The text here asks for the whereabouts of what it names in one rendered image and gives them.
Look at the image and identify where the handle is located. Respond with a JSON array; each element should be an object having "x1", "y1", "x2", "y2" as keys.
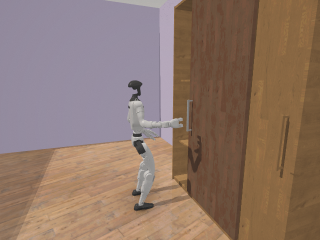
[
  {"x1": 186, "y1": 100, "x2": 193, "y2": 132},
  {"x1": 274, "y1": 115, "x2": 286, "y2": 171}
]

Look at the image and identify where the robot right forearm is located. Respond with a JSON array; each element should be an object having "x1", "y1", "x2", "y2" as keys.
[{"x1": 141, "y1": 120, "x2": 171, "y2": 129}]

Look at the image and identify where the robot left foot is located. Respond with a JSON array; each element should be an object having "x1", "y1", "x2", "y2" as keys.
[{"x1": 132, "y1": 189, "x2": 141, "y2": 196}]

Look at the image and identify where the wardrobe door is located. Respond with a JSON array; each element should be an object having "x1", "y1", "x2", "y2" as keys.
[
  {"x1": 187, "y1": 0, "x2": 258, "y2": 240},
  {"x1": 237, "y1": 0, "x2": 314, "y2": 240}
]

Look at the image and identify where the left robot hand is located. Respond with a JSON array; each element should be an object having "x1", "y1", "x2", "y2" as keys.
[{"x1": 144, "y1": 129, "x2": 158, "y2": 141}]

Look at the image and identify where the right robot upper arm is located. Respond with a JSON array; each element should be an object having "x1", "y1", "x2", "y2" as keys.
[{"x1": 133, "y1": 101, "x2": 146, "y2": 128}]

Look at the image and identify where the right robot hand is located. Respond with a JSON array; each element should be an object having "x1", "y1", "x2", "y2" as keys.
[{"x1": 169, "y1": 117, "x2": 183, "y2": 129}]

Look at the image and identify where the humanoid robot torso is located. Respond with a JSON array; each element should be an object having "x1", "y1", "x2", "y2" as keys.
[{"x1": 128, "y1": 98, "x2": 145, "y2": 147}]

